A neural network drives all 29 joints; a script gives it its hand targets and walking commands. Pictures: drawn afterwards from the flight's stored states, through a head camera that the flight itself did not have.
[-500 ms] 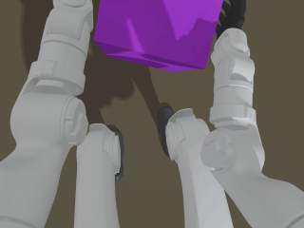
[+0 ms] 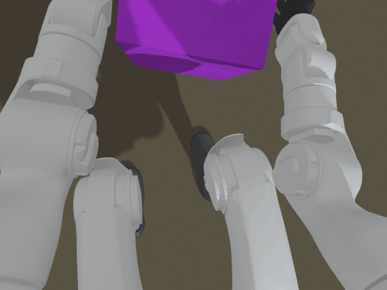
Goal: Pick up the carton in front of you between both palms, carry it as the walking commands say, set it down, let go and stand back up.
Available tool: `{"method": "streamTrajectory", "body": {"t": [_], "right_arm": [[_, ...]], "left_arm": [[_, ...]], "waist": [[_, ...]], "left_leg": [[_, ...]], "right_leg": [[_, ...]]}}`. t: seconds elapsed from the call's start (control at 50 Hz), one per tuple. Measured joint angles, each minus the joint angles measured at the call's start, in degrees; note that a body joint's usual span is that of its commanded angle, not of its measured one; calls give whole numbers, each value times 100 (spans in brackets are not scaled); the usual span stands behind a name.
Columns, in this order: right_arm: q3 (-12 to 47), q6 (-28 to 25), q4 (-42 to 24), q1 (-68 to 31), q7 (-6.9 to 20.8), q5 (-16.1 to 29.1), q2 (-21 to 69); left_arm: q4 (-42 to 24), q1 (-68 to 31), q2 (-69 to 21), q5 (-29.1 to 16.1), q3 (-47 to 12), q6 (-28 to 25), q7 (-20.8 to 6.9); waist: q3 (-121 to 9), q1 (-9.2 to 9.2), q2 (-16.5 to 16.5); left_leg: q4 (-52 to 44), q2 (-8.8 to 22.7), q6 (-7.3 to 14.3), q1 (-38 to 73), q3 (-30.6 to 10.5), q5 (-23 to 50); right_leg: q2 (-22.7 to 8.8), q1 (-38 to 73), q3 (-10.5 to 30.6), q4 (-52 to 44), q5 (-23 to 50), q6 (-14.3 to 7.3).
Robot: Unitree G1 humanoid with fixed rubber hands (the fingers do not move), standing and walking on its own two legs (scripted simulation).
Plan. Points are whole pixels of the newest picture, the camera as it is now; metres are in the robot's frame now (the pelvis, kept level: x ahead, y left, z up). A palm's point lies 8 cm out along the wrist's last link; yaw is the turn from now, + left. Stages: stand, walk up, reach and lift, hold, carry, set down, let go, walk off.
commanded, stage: set down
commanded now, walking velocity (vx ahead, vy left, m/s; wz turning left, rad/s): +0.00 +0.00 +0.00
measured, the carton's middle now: (192, 10) +0.54 -0.10 -0.24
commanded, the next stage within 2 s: none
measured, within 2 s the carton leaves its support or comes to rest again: rests again in 0.66 s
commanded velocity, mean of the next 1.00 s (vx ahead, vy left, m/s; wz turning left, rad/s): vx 0.00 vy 0.00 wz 0.00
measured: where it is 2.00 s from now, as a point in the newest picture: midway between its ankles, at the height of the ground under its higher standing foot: (170, 195)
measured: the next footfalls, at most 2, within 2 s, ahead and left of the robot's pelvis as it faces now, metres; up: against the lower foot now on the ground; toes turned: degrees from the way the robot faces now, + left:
none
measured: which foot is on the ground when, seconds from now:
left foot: down 0.00-1.00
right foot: down 0.00-1.00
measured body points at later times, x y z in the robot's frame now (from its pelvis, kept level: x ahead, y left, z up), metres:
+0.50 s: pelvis -0.01 +0.00 -0.01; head +0.37 +0.02 +0.23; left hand +0.58 +0.05 -0.19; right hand +0.50 -0.25 -0.17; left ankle +0.07 +0.09 -0.36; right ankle +0.13 -0.13 -0.36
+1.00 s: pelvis -0.01 +0.00 -0.01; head +0.37 +0.02 +0.21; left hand +0.59 +0.09 -0.22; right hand +0.48 -0.26 -0.20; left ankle +0.07 +0.09 -0.36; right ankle +0.13 -0.13 -0.35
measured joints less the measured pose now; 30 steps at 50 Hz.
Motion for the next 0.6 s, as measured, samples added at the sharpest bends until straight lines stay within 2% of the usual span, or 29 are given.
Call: {"method": "streamTrajectory", "body": {"t": [0.2,0.6], "right_arm": [[-105,-60,443,-326,131,-182,-137],[-463,-332,865,-434,357,-280,-588]], "left_arm": [[357,-268,83,58,7,-77,-83],[230,-456,-244,609,547,-209,-536]], "waist": [[286,-51,-5],[747,187,-93]], "left_leg": [[118,-87,-19,-22,-57,129],[345,-39,75,162,-43,14]], "right_leg": [[-80,66,-59,87,62,-6],[-32,264,-72,240,-7,65]]}}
